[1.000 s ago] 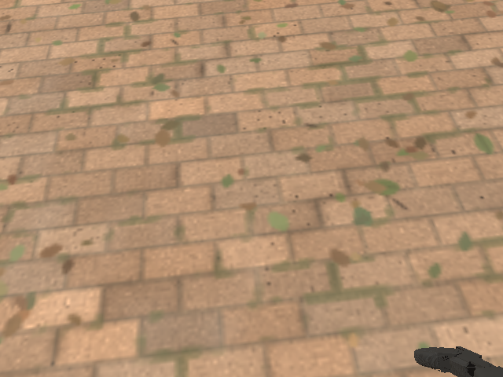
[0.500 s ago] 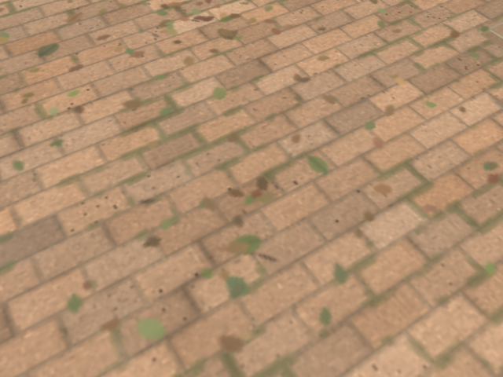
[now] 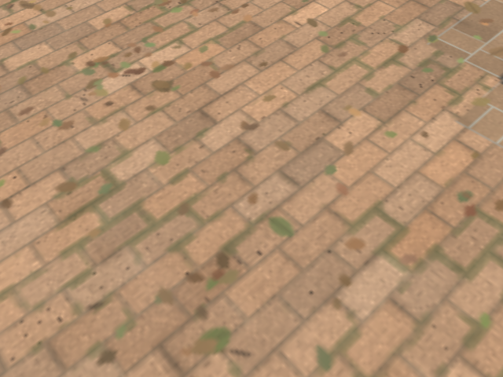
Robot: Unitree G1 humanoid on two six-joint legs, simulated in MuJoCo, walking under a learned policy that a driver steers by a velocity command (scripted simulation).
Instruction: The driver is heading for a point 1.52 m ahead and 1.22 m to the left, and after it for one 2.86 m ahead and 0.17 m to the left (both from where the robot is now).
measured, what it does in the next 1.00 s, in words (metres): walks ahead, turning left: left foot, then right foot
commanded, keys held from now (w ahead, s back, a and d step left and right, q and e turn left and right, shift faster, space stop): q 1.00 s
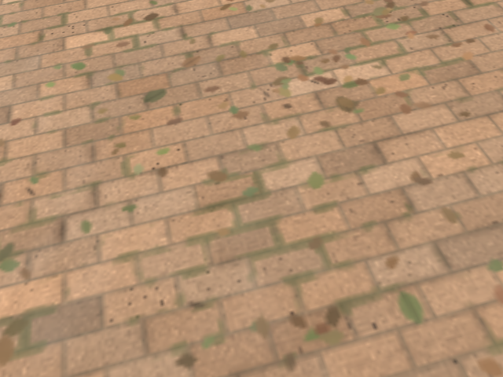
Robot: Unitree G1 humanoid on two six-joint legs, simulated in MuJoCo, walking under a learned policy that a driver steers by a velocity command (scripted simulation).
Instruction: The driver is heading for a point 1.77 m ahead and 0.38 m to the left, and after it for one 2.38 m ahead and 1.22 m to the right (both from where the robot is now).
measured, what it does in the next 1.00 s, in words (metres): walks ahead, turning left: left foot, then right foot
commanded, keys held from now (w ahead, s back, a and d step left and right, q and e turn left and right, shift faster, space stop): q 0.38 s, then w+q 0.26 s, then w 0.36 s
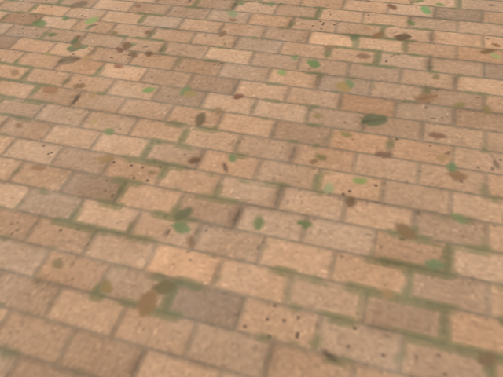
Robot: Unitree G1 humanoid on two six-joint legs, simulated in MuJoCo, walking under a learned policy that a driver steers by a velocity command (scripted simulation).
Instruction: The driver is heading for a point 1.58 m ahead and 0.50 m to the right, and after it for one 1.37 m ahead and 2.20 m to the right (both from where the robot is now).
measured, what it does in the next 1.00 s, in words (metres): walks ahead: left foot, then right foot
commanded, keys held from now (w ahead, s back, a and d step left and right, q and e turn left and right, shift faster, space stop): w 0.52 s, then w+e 0.48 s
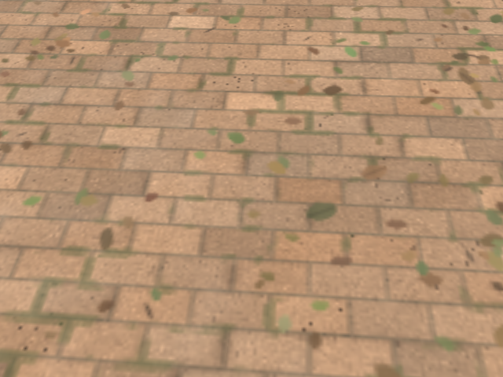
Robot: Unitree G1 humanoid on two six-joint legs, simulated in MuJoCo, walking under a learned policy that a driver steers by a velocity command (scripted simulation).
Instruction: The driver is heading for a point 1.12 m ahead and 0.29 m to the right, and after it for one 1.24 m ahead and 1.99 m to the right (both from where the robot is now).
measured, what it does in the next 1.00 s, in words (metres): walks ahead, turning right: left foot, then right foot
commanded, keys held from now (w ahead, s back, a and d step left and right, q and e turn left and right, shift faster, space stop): w+e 0.94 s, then w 0.06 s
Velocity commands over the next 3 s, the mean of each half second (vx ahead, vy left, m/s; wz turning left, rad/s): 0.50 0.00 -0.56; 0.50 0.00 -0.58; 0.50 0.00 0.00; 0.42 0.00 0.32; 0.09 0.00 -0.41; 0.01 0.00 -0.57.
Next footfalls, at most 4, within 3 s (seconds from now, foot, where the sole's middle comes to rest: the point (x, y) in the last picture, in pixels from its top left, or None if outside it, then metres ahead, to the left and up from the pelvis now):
0.26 left None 0.33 0.13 -0.78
0.78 right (342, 365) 0.50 -0.17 -0.78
1.34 left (354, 249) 0.86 -0.23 -0.78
1.84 right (438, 208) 1.01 -0.52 -0.78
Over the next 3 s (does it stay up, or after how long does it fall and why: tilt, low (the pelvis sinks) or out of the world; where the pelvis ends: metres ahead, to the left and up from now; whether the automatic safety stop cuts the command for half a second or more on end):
stays up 0.95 -0.40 0.00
